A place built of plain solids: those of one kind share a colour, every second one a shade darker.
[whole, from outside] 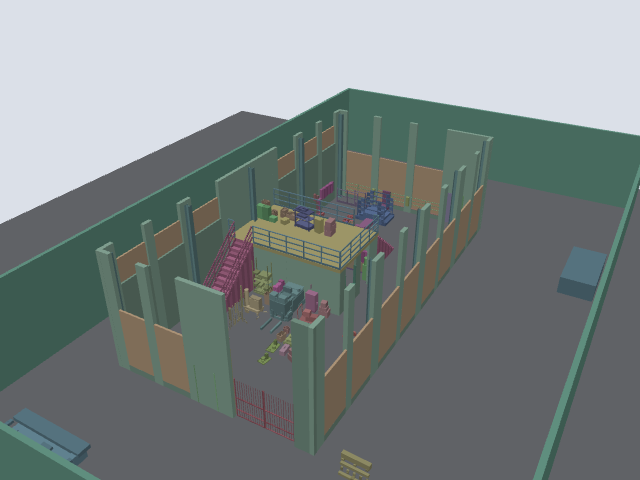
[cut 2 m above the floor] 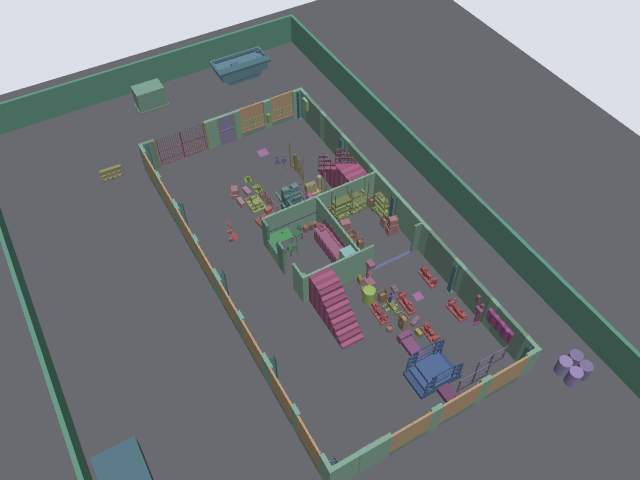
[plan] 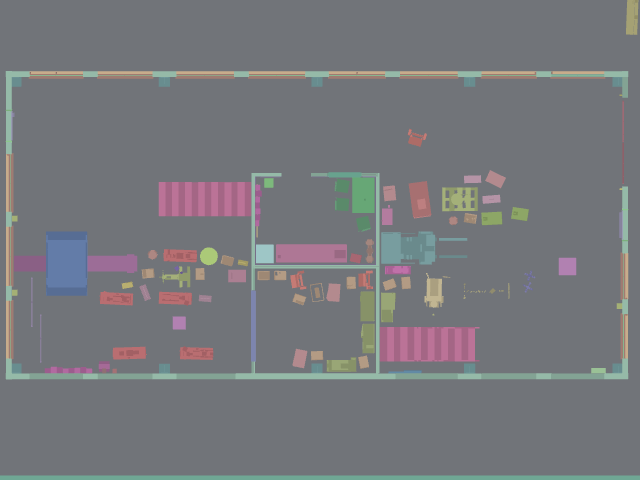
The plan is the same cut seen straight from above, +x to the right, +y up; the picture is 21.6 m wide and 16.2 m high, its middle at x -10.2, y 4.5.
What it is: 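A firm's repair and maintenance workshop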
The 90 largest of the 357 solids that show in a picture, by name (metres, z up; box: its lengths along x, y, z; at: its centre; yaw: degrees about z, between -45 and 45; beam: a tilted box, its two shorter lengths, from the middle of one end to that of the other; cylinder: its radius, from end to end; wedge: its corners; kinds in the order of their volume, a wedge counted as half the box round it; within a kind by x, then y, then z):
{
 "yard_bound_1": {"box": [0.2, 21.97, 5.15], "at": [-28.64, 7.34, 2.52]},
 "yard_bound_2": {"box": [36.58, 0.2, 5.15], "at": [-10.45, -3.55, 2.52]},
 "yard_bound_3": {"box": [36.58, 0.2, 5.85], "at": [-10.45, 18.22, 2.88]},
 "yard_bound_4": {"box": [0.2, 21.97, 5.15], "at": [7.74, 7.34, 2.52]},
 "wall_1": {"box": [0.2, 0.71, 6.25], "at": [-20.7, 0.15, 3.08]},
 "wall_2": {"box": [0.2, 0.51, 6.25], "at": [-20.7, 2.7, 3.08]},
 "wall_3": {"box": [0.2, 0.51, 6.25], "at": [-20.7, 5.2, 3.08]},
 "wall_4": {"box": [0.2, 2.81, 6.25], "at": [-20.7, 8.8, 3.08]},
 "wall_5": {"box": [0.81, 0.2, 6.25], "at": [-20.4, -0.1, 3.08]},
 "wall_6": {"box": [0.81, 0.2, 6.25], "at": [-20.4, 10.1, 3.08]},
 "wall_7": {"box": [1.81, 0.2, 4.15], "at": [-19.1, -0.1, 2.02]},
 "wall_8": {"box": [0.51, 0.2, 6.25], "at": [-17.95, -0.1, 3.08]},
 "wall_9": {"box": [0.51, 0.2, 6.25], "at": [-17.95, 10.1, 3.08]},
 "wall_10": {"box": [1.86, 0.2, 4.15], "at": [-16.77, -0.1, 2.02]},
 "wall_11": {"box": [0.81, 0.2, 6.25], "at": [-15.45, -0.1, 3.08]},
 "wall_12": {"box": [0.81, 0.2, 6.25], "at": [-15.45, 10.1, 3.08]},
 "wall_13": {"box": [2.01, 0.2, 4.15], "at": [-14.05, -0.1, 2.02]},
 "wall_14": {"box": [0.51, 0.2, 6.25], "at": [-12.85, 10.1, 3.08]},
 "wall_15": {"box": [0.61, 0.2, 6.25], "at": [-12.75, -0.1, 3.08]},
 "wall_16": {"box": [0.06, 3.16, 2.77], "at": [-12.48, 5.18, 1.33]},
 "wall_17": {"box": [0.06, 3.1, 2.65], "at": [-12.42, 5.15, 1.27]},
 "wall_18": {"box": [4.2, 0.2, 6.25], "at": [-10.35, -0.1, 3.08]},
 "wall_19": {"box": [4.2, 0.06, 2.65], "at": [-10.35, 3.57, 1.27]},
 "wall_20": {"box": [4.2, 0.06, 2.65], "at": [-10.35, 3.63, 1.27]},
 "wall_21": {"box": [0.81, 0.2, 6.25], "at": [-10.3, 10.1, 3.08]},
 "wall_22": {"box": [0.06, 3.6, 2.65], "at": [-8.28, 1.8, 1.27]},
 "wall_23": {"box": [0.06, 3.1, 2.65], "at": [-8.28, 5.15, 1.27]},
 "wall_24": {"box": [0.06, 3.6, 2.77], "at": [-8.22, 1.8, 1.33]},
 "wall_25": {"box": [0.06, 3.16, 2.77], "at": [-8.22, 5.18, 1.33]},
 "wall_26": {"box": [0.61, 0.2, 6.25], "at": [-7.95, -0.1, 3.08]},
 "wall_27": {"box": [0.51, 0.2, 6.25], "at": [-7.75, 10.1, 3.08]},
 "wall_28": {"box": [2.11, 0.2, 4.15], "at": [-6.6, -0.1, 2.02]},
 "wall_29": {"box": [0.81, 0.2, 6.25], "at": [-5.15, -0.1, 3.08]},
 "wall_30": {"box": [0.81, 0.2, 6.25], "at": [-5.15, 10.1, 3.08]},
 "wall_31": {"box": [1.86, 0.2, 4.15], "at": [-3.83, -0.1, 2.02]},
 "wall_32": {"box": [0.51, 0.2, 6.25], "at": [-2.65, -0.1, 3.08]},
 "wall_33": {"box": [0.51, 0.2, 6.25], "at": [-2.65, 10.1, 3.08]},
 "wall_34": {"box": [1.81, 0.2, 4.15], "at": [-1.5, -0.1, 2.02]},
 "wall_35": {"box": [0.81, 0.2, 6.25], "at": [-0.2, -0.1, 3.08]},
 "wall_36": {"box": [0.81, 0.2, 6.25], "at": [-0.2, 10.1, 3.08]},
 "wall_37": {"box": [0.2, 0.71, 6.25], "at": [0.1, 0.15, 3.08]},
 "wall_38": {"box": [0.2, 0.51, 6.25], "at": [0.1, 2.25, 3.08]},
 "wall_39": {"box": [0.2, 2.26, 6.25], "at": [0.1, 5.17, 3.08]},
 "wall_40": {"box": [0.2, 0.91, 6.25], "at": [0.1, 9.75, 3.08]},
 "beyond_skip_1": {"box": [3.66, 1.78, 0.97], "at": [-17.28, 16.89, 0.81], "yaw": -0.1},
 "beyond_skip_2": {"box": [0.58, 3.66, 0.19], "at": [5.08, 1.44, 1.15], "yaw": -0.3},
 "beyond_skip_3": {"box": [1.62, 3.24, 0.46], "at": [5.68, 1.44, 0.76], "yaw": -0.3},
 "beyond_skip_4": {"box": [1.25, 2.1, 0.9], "at": [5.69, 1.43, 0.39], "yaw": -0.3},
 "beyond_skip_5": {"box": [1.4, 2.56, 0.48], "at": [5.69, 1.45, 0.56], "yaw": -0.3},
 "beyond_skip_6": {"box": [1.35, 2.38, 0.6], "at": [5.69, 1.47, 0.49], "yaw": -0.3},
 "stair_1": {"box": [0.24, 1.16, 1.17], "at": [-14.41, 5.88, 0.54]},
 "stair_2": {"box": [0.24, 1.16, 1.36], "at": [-14.19, 5.88, 0.63]},
 "stair_3": {"box": [0.24, 1.16, 1.54], "at": [-13.97, 5.88, 0.72]},
 "stair_4": {"box": [0.24, 1.16, 1.73], "at": [-13.75, 5.88, 0.81]},
 "stair_5": {"box": [0.24, 1.16, 1.92], "at": [-13.53, 5.88, 0.91]},
 "stair_6": {"box": [0.24, 1.16, 2.1], "at": [-13.3, 5.88, 1.0]},
 "stair_7": {"box": [0.24, 1.16, 2.29], "at": [-13.08, 5.88, 1.09]},
 "stair_8": {"box": [0.24, 1.16, 2.48], "at": [-12.86, 5.88, 1.19]},
 "stair_9": {"box": [0.24, 1.16, 2.66], "at": [-12.64, 5.88, 1.28]},
 "stair_10": {"box": [0.25, 1.16, 2.66], "at": [-8.06, 0.98, 1.28]},
 "stair_11": {"box": [0.25, 1.16, 2.48], "at": [-7.83, 0.98, 1.19]},
 "stair_12": {"box": [0.25, 1.16, 2.29], "at": [-7.6, 0.98, 1.09]},
 "stair_13": {"box": [0.25, 1.16, 2.1], "at": [-7.37, 0.98, 1.0]},
 "stair_14": {"box": [0.25, 1.16, 1.92], "at": [-7.14, 0.98, 0.91]},
 "stair_15": {"box": [0.25, 1.16, 1.73], "at": [-6.92, 0.98, 0.81]},
 "stair_16": {"box": [0.25, 1.16, 1.54], "at": [-6.69, 0.98, 0.72]},
 "stair_17": {"box": [0.25, 1.16, 1.36], "at": [-6.46, 0.98, 0.63]},
 "stair_18": {"box": [0.25, 1.16, 1.17], "at": [-6.23, 0.98, 0.54]},
 "window_pane_1": {"box": [0.1, 1.95, 3.06], "at": [-20.75, 1.48, 1.87]},
 "window_pane_2": {"box": [0.1, 2.0, 3.06], "at": [-20.75, 3.95, 1.87]},
 "window_pane_3": {"box": [0.1, 1.95, 3.06], "at": [-20.75, 6.42, 1.87]},
 "window_pane_4": {"box": [1.8, 0.1, 3.06], "at": [-19.1, 10.15, 1.87]},
 "window_pane_5": {"box": [1.85, 0.1, 3.06], "at": [-16.77, 10.15, 1.87]},
 "window_pane_6": {"box": [1.95, 0.1, 3.06], "at": [-14.07, 10.15, 1.87]},
 "window_pane_7": {"box": [1.9, 0.1, 3.06], "at": [-11.65, 10.15, 1.87]},
 "window_pane_8": {"box": [1.9, 0.1, 3.06], "at": [-8.95, 10.15, 1.87]},
 "window_pane_9": {"box": [1.95, 0.1, 3.06], "at": [-6.53, 10.15, 1.87]},
 "window_pane_10": {"box": [1.85, 0.1, 3.06], "at": [-3.83, 10.15, 1.87]},
 "window_pane_11": {"box": [1.8, 0.1, 3.06], "at": [-1.5, 10.15, 1.87]},
 "window_pane_12": {"box": [0.1, 1.5, 3.06], "at": [0.15, 1.25, 1.87]},
 "window_pane_13": {"box": [0.1, 1.55, 3.06], "at": [0.15, 3.27, 1.87]},
 "beyond_oil_tank_1": {"box": [1.32, 1.96, 0.13], "at": [5.84, 7.75, 0.01], "yaw": -0.5},
 "beyond_oil_tank_2": {"box": [1.17, 1.7, 1.35], "at": [5.84, 7.75, 0.62], "yaw": -0.5},
 "beyond_oil_tank_3": {"box": [1.16, 1.8, 1.4], "at": [5.84, 7.75, 0.64], "yaw": -0.5},
 "raised_floor_deck_1": {"box": [4.38, 6.82, 0.2], "at": [-10.35, 3.38, 2.7]},
 "kitchenette_1": {"box": [2.4, 0.6, 0.68], "at": [-10.49, 4.04, 0.44]},
 "forklift_1": {"box": [0.63, 0.91, 0.93], "at": [-7.79, 4.23, 0.56]},
 "forklift_2": {"box": [0.51, 0.91, 0.68], "at": [-6.56, 4.22, 0.77]},
 "stile_1": {"box": [1.4, 1.05, 0.56], "at": [-18.75, 3.7, 0.23]},
 "fridge_tall_1": {"box": [0.6, 0.64, 1.9], "at": [-12.06, 4.03, 0.9]}
}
